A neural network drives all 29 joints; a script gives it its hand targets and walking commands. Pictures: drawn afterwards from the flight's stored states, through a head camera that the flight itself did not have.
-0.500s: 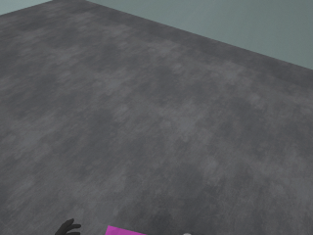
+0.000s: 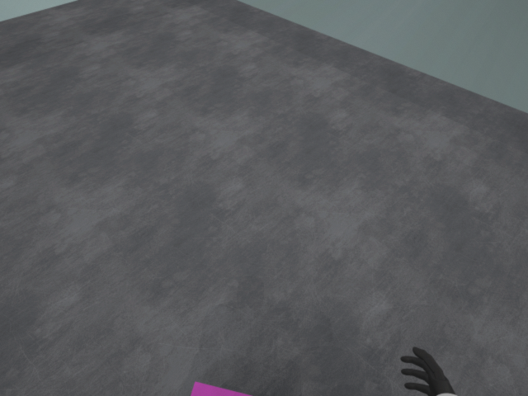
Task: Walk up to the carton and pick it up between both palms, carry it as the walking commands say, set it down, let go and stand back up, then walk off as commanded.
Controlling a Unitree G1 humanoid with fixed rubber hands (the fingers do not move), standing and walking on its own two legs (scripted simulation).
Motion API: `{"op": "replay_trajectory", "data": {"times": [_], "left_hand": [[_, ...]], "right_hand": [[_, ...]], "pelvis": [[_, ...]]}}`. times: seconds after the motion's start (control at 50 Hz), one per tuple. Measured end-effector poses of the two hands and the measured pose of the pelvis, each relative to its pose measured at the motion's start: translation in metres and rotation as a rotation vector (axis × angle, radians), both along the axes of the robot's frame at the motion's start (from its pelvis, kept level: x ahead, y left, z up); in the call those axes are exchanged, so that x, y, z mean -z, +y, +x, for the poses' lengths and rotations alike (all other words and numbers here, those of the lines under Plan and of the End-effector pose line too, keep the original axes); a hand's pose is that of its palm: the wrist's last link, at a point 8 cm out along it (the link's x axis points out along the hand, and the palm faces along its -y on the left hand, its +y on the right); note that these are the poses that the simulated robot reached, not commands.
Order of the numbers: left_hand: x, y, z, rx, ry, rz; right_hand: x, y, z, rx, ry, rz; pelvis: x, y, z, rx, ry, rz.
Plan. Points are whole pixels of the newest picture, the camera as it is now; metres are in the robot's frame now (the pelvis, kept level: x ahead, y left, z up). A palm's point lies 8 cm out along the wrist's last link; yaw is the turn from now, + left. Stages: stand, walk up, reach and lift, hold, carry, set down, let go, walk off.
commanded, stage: walk off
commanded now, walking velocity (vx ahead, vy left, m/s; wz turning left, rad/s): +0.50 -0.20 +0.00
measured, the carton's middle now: out of the picture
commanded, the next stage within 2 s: stand in 1.44 s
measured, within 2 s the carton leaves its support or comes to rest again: rests again in 1.98 s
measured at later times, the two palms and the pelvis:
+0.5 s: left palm out of the picture -0.26 +0.20 -0.12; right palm (360, 361) +0.22 -0.12 -0.08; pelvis -0.06 +0.04 -0.01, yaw +3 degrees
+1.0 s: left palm out of the picture +0.09 +0.23 -0.13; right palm out of the picture -0.18 -0.25 -0.13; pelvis -0.04 -0.01 -0.01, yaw +2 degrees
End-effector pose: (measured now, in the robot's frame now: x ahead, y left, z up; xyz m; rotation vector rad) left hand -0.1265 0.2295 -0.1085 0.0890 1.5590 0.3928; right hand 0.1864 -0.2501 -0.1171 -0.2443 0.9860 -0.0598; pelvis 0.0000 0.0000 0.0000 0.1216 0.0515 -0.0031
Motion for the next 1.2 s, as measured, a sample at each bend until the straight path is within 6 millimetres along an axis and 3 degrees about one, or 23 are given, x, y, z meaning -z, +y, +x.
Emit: {"op": "replay_trajectory", "data": {"times": [0.16,0.3,0.38,0.44,0.5,0.56,0.62,0.68,0.74,0.8,0.86,0.94,1.06,1.12,1.2], "left_hand": [[-0.009,-0.011,-0.058,-0.104,0.108,-0.031],[-0.008,-0.028,-0.097,-0.177,0.120,-0.065],[-0.003,-0.040,-0.119,-0.217,0.107,-0.091],[0.003,-0.039,-0.129,-0.222,0.080,-0.089],[0.013,-0.025,-0.135,-0.219,0.047,-0.075],[0.034,-0.001,-0.136,-0.193,0.017,-0.070],[0.053,0.022,-0.110,-0.117,-0.050,-0.083],[0.058,0.040,-0.049,-0.007,-0.182,-0.094],[0.058,0.051,0.017,0.105,-0.297,-0.104],[0.053,0.051,0.075,0.185,-0.390,-0.113],[0.043,0.040,0.122,0.234,-0.454,-0.120],[0.030,0.023,0.176,0.296,-0.490,-0.099],[0.027,-0.018,0.247,0.349,-0.518,-0.047],[0.022,-0.039,0.250,0.340,-0.494,-0.035],[0.019,-0.052,0.218,0.264,-0.397,-0.008]], "right_hand": [[-0.029,0.047,0.067,-0.107,-0.132,0.023],[-0.046,0.086,0.082,-0.184,-0.202,0.051],[-0.053,0.104,0.073,-0.210,-0.230,0.069],[-0.052,0.118,0.057,-0.209,-0.246,0.101],[-0.036,0.128,0.032,-0.176,-0.248,0.131],[-0.005,0.131,-0.013,-0.134,-0.192,0.111],[0.018,0.106,-0.094,-0.042,-0.039,0.045],[0.021,0.062,-0.192,0.095,0.154,-0.044],[0.011,0.031,-0.276,0.207,0.306,-0.112],[0.002,0.021,-0.337,0.287,0.430,-0.129],[-0.001,0.019,-0.370,0.329,0.518,-0.114],[0.003,0.012,-0.375,0.349,0.578,-0.072],[0.028,-0.023,-0.339,0.343,0.613,-0.018],[0.035,-0.044,-0.289,0.309,0.540,0.003],[0.034,-0.072,-0.203,0.231,0.395,0.020]], "pelvis": [[-0.003,0.014,-0.001,-0.030,0.005,0.021],[-0.004,0.021,-0.017,-0.068,-0.011,0.025],[-0.004,0.025,-0.033,-0.073,-0.032,0.022],[-0.001,0.028,-0.048,-0.071,-0.053,0.010],[0.009,0.041,-0.063,-0.050,-0.084,-0.054],[0.025,0.054,-0.080,-0.049,-0.111,-0.118],[0.027,0.056,-0.089,-0.040,-0.144,-0.117],[0.018,0.052,-0.090,-0.038,-0.145,-0.139],[0.013,0.044,-0.089,-0.037,-0.143,-0.160],[0.010,0.035,-0.084,-0.031,-0.138,-0.168],[0.009,0.027,-0.075,-0.031,-0.118,-0.163],[0.010,0.009,-0.060,-0.033,-0.075,-0.143],[0.025,-0.033,-0.021,-0.031,-0.039,-0.094],[0.019,-0.054,-0.006,-0.032,-0.049,-0.075],[0.010,-0.075,0.016,-0.044,-0.050,-0.032]]}}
